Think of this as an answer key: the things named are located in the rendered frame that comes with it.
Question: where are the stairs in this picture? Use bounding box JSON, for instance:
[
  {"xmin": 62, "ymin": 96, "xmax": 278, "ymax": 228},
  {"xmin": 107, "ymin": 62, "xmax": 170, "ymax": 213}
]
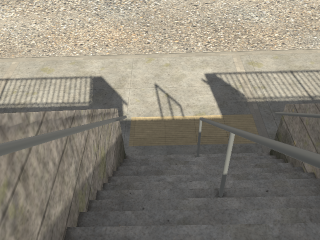
[{"xmin": 64, "ymin": 152, "xmax": 320, "ymax": 240}]

